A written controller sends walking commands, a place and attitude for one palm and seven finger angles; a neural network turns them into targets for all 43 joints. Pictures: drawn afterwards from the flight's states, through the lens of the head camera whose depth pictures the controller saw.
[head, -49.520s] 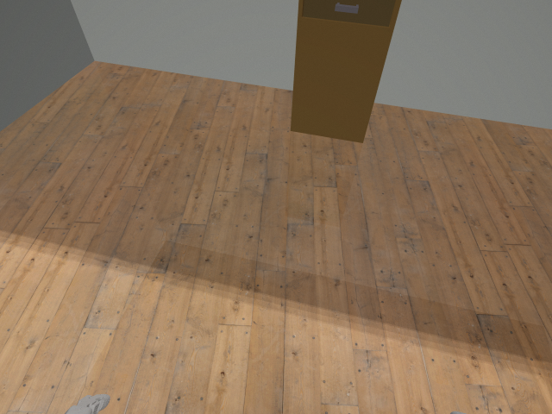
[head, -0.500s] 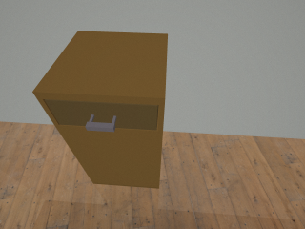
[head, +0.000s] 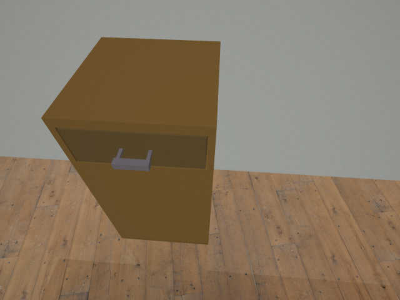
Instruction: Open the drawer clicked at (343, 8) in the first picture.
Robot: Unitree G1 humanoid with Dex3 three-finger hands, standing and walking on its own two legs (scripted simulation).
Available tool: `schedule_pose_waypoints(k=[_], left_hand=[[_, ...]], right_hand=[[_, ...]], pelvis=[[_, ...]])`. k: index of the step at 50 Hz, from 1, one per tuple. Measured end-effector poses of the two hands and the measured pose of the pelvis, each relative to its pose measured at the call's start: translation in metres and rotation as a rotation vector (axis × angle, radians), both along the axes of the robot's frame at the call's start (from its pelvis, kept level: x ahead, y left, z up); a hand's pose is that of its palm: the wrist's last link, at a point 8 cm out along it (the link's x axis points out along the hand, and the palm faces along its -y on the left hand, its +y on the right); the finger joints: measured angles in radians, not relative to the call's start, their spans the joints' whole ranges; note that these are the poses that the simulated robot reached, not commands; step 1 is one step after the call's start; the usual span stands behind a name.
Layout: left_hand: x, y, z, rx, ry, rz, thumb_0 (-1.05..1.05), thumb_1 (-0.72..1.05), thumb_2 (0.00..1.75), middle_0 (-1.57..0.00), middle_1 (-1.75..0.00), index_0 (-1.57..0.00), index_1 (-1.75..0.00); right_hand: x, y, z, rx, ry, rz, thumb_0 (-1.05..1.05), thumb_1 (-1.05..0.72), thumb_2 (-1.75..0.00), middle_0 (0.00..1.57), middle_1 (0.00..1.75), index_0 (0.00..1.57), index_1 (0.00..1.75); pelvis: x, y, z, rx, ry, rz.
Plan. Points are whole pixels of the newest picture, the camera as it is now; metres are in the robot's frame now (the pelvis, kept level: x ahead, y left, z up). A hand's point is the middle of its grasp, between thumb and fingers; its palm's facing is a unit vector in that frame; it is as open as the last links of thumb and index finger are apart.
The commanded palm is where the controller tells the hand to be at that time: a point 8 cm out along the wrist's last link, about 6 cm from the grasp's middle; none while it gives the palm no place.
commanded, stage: look again from close up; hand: left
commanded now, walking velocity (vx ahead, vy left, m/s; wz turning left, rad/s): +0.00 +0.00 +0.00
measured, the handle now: (133, 158) +0.47 +0.22 -0.05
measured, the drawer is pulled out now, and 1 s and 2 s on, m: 0.00 0.00 0.00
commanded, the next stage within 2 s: shuffle to correct the standing spot in 0.02 s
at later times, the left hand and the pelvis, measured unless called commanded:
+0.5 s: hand out of the picture -0.02 +0.19 -0.18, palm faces +0.03 -0.97 -0.23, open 7.4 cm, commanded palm none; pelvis -0.03 +0.01 +0.00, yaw +0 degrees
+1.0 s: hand out of the picture -0.05 +0.17 -0.18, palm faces +0.02 -0.99 -0.15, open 7.4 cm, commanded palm none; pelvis -0.02 +0.02 -0.01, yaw +1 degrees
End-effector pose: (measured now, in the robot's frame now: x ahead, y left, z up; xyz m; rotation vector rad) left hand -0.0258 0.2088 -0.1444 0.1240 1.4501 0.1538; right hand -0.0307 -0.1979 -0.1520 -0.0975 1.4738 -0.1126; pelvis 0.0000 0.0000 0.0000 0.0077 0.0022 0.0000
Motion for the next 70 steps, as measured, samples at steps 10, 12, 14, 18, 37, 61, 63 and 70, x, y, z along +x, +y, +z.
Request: schedule_pose_waypoints(k=[10,12,14,18,37,61,63,70], left_hand=[[-0.002,0.0,-0.001,-0.002,0.003,0.003,0.01,0.92,0.9,-0.2,-0.3,-0.19,-0.3],[-0.002,0.001,0.0,0.005,0.003,0.005,0.01,0.92,0.9,-0.2,-0.3,-0.19,-0.3],[-0.003,0.005,0.0,0.015,-0.001,0.008,0.01,0.92,0.9,-0.2,-0.3,-0.2,-0.3],[-0.002,0.014,0.0,0.039,-0.02,0.009,0.01,0.92,0.9,-0.2,-0.3,-0.2,-0.3],[-0.011,0.022,0.0,0.014,-0.051,-0.01,0.01,0.92,0.9,-0.19,-0.29,-0.19,-0.3],[-0.02,0.03,-0.006,-0.003,-0.064,-0.002,0.01,0.92,0.9,-0.2,-0.3,-0.19,-0.3],[-0.02,0.033,-0.006,-0.001,-0.069,-0.003,0.01,0.91,0.9,-0.2,-0.3,-0.19,-0.3],[-0.026,0.038,-0.004,-0.005,-0.067,-0.002,0.01,0.91,0.9,-0.2,-0.29,-0.19,-0.3]], right_hand=[[0.003,0.0,0.001,-0.003,-0.007,-0.001,0.01,-0.91,-0.9,0.19,0.3,0.2,0.3],[0.003,0.0,0.001,-0.005,-0.008,0.0,0.01,-0.91,-0.9,0.19,0.3,0.2,0.3],[0.003,-0.002,0.0,-0.009,-0.007,0.001,0.01,-0.91,-0.9,0.19,0.3,0.2,0.3],[0.004,-0.008,-0.004,-0.019,-0.019,0.0,0.01,-0.91,-0.9,0.19,0.3,0.2,0.3],[-0.025,0.006,0.001,-0.004,-0.013,0.005,0.01,-0.91,-0.9,0.19,0.3,0.2,0.3],[-0.004,0.014,0.002,-0.032,-0.104,0.033,0.01,-0.92,-0.9,0.19,0.3,0.2,0.3],[-0.006,0.016,0.002,-0.031,-0.101,0.035,0.01,-0.91,-0.9,0.19,0.3,0.2,0.3],[-0.02,0.024,0.003,-0.022,-0.077,0.032,0.01,-0.91,-0.9,0.19,0.3,0.2,0.3]], pelvis=[[-0.001,0.0,0.0,0.001,0.002,0.0],[-0.003,0.001,0.0,0.004,0.005,-0.001],[-0.006,0.001,-0.001,0.006,0.007,-0.002],[-0.016,0.004,-0.004,0.01,0.007,-0.005],[-0.025,0.012,-0.001,0.009,-0.004,0.004],[-0.03,0.029,-0.004,-0.009,-0.034,0.017],[-0.031,0.03,-0.003,-0.009,-0.035,0.016],[-0.036,0.036,-0.002,-0.008,-0.037,0.015]])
